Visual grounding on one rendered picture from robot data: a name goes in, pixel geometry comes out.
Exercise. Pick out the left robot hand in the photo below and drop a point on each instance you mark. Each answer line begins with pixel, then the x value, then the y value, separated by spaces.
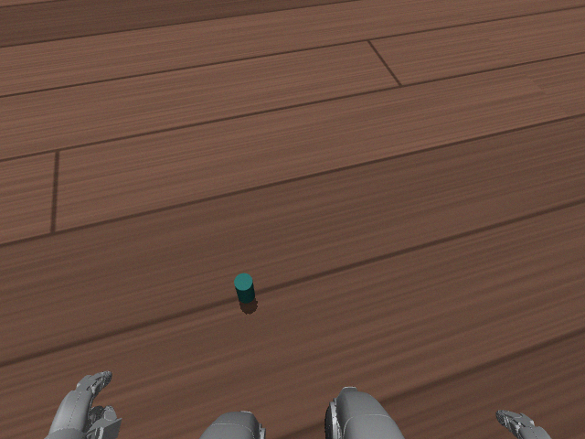
pixel 75 410

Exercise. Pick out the can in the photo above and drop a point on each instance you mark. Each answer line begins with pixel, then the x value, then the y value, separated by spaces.
pixel 244 287

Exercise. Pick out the right robot hand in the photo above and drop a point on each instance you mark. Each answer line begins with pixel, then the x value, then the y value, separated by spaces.
pixel 520 425

